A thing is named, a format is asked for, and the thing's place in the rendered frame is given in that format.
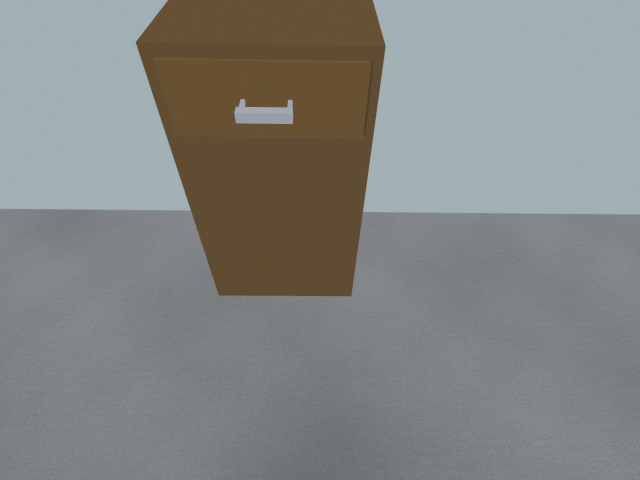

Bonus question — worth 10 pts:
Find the drawer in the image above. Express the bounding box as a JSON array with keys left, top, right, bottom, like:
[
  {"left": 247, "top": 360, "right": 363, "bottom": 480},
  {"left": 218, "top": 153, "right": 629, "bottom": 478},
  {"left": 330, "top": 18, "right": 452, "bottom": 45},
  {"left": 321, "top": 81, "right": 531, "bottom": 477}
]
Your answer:
[{"left": 154, "top": 58, "right": 371, "bottom": 137}]

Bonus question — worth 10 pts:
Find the handle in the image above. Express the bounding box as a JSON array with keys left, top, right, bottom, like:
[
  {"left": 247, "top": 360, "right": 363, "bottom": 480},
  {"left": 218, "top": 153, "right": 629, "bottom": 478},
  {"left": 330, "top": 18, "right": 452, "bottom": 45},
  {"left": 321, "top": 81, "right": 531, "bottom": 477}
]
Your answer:
[{"left": 234, "top": 99, "right": 293, "bottom": 124}]

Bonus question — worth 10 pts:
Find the cabinet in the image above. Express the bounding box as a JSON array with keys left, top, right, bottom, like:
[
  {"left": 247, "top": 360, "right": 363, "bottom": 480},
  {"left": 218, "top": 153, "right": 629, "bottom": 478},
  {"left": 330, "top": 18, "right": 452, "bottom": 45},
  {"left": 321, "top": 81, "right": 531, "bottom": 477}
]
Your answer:
[{"left": 136, "top": 0, "right": 386, "bottom": 296}]

